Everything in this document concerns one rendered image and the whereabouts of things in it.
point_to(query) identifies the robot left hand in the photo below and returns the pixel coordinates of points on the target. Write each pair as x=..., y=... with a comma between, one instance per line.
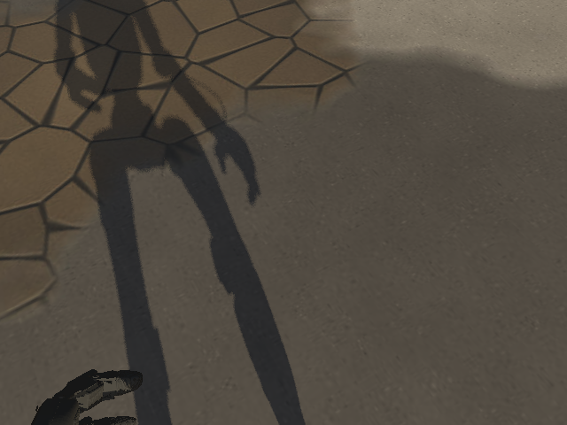
x=85, y=392

